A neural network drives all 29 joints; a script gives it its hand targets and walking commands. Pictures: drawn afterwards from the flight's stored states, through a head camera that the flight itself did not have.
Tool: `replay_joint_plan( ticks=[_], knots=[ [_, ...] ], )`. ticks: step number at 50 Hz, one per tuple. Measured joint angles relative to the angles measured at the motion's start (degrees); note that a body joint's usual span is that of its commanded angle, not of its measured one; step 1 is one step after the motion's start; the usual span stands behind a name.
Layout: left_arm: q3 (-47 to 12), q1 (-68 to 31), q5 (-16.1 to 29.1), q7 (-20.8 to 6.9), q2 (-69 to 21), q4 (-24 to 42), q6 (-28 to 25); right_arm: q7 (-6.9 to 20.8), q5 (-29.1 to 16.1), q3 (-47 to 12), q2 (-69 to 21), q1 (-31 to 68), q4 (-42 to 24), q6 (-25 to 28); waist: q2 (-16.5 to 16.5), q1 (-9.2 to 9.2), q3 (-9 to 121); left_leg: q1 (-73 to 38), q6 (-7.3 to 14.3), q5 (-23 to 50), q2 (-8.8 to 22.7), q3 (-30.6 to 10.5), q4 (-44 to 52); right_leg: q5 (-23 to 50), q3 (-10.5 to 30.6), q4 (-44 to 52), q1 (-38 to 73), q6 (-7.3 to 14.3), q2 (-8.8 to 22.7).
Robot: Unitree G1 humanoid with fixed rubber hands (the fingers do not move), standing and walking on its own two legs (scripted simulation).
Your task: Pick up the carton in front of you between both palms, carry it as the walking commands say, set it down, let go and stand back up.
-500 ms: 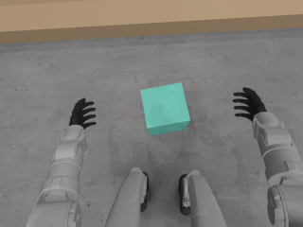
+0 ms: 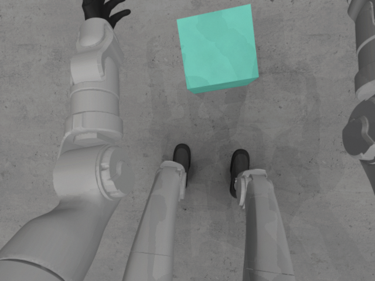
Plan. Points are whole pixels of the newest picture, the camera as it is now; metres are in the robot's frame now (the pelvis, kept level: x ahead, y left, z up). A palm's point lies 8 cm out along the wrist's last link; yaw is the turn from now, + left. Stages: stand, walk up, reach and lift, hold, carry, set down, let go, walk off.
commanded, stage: reach and lift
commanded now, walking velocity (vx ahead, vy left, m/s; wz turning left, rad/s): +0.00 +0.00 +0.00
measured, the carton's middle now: (217, 57) +0.55 +0.02 -0.54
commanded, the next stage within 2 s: none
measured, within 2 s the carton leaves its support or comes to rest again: leaves its support in 1.78 s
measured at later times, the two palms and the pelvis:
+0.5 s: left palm (141, 51) +0.51 +0.22 -0.30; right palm (297, 27) +0.58 -0.16 -0.31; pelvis +0.01 +0.01 -0.14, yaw +3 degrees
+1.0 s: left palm (159, 64) +0.51 +0.21 -0.47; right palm (275, 47) +0.58 -0.15 -0.47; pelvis -0.03 +0.01 -0.28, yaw +3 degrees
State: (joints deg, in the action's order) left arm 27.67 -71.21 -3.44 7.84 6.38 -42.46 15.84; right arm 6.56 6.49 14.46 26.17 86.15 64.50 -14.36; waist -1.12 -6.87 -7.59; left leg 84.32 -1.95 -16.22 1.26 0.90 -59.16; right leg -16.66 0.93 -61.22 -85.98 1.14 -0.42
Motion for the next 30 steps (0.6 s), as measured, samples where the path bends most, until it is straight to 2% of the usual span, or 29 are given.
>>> replay_joint_plan(
  ticks=[8, 15, 21, 27, 30],
  knots=[
    [3.3, 3.7, -3.0, -2.2, -2.4, 2.6, -4.7, -1.2, 3.7, 3.1, -4.4, -3.1, -4.0, 3.0, 0.0, 0.87, 4.1, 5.4, -0.5, -0.8, -0.3, -0.1, -0.5, -1.5, 0.3, -0.7, -5.3, 0.0, 0.1],
    [4.8, 6.1, -3.9, -2.6, -3.1, -1.1, -8.7, -3.3, 4.6, 5.1, -7.6, -6.7, -3.3, 5.9, -0.5, 1.95, 9.4, 16.0, -1.7, -3.5, -1.1, -0.6, -10.3, -5.4, 1.6, -9.8, -15.5, -0.7, -0.2],
    [1.6, 3.8, -0.3, -1.0, -1.1, -4.3, -10.0, -5.6, -0.3, 0.4, -5.5, -5.8, -1.9, 7.0, -0.4, 2.3, 9.5, 27.1, -1.6, -9.1, -1.7, -0.3, -24.5, -10.5, 2.7, -24.2, -26.9, -1.5, -0.6],
    [-5.2, -1.2, 7.2, 1.5, 2.2, -5.8, -8.9, -7.2, -8.2, -8.0, 0.3, -1.3, -1.1, 6.5, 1.0, 1.82, 3.5, 35.5, 0.0, -14.3, -2.3, 0.2, -39.1, -14.1, 3.4, -39.7, -35.9, -2.1, -0.7],
    [-8.2, -4.5, 10.8, 2.6, 3.8, -6.5, -7.5, -7.6, -11.8, -11.8, 3.2, 1.9, -0.8, 5.6, 1.7, 1.49, -1.0, 38.2, -0.2, -14.8, -2.6, 0.2, -45.6, -14.9, 3.6, -46.3, -38.6, -2.2, -0.7]
  ],
)
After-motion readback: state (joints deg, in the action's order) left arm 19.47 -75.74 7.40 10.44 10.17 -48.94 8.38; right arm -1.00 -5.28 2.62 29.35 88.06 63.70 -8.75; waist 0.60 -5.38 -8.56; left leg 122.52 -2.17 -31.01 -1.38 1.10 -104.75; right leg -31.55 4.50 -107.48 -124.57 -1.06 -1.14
